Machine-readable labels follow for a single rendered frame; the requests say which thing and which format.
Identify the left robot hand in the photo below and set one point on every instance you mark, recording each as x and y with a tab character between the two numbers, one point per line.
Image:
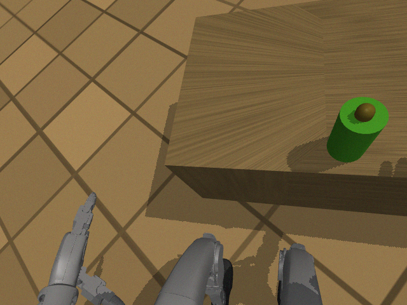
68	265

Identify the bottle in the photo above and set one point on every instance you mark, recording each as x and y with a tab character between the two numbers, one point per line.
359	122

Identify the left robot foot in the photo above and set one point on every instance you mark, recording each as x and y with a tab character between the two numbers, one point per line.
227	280

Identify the left robot arm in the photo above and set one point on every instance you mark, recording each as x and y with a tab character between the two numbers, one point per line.
58	294

